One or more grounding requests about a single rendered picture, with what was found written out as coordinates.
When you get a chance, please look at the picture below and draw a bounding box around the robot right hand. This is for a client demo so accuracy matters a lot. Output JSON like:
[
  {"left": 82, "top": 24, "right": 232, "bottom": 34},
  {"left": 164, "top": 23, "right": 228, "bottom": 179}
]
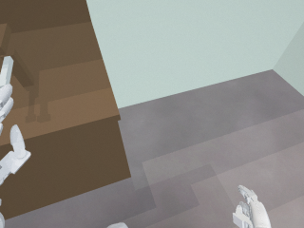
[{"left": 233, "top": 185, "right": 272, "bottom": 228}]

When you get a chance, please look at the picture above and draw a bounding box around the tap lever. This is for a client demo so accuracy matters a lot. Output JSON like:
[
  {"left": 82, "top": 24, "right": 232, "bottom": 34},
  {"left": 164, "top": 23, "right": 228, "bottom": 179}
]
[{"left": 0, "top": 56, "right": 14, "bottom": 88}]

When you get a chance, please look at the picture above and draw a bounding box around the robot left hand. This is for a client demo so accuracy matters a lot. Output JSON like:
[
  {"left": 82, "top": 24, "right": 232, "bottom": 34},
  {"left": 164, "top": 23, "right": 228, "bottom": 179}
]
[{"left": 0, "top": 84, "right": 31, "bottom": 185}]

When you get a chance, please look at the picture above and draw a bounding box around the counter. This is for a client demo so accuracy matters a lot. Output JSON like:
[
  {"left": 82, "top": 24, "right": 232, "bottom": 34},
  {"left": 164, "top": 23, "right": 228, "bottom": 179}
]
[{"left": 0, "top": 0, "right": 131, "bottom": 220}]

